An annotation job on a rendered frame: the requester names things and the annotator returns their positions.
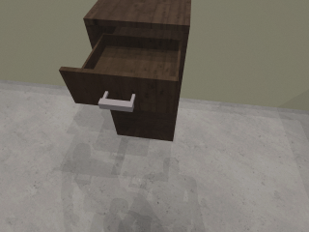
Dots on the handle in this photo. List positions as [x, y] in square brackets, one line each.
[119, 105]

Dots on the drawer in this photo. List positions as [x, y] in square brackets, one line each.
[123, 65]

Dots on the cabinet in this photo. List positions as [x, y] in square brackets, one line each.
[146, 18]

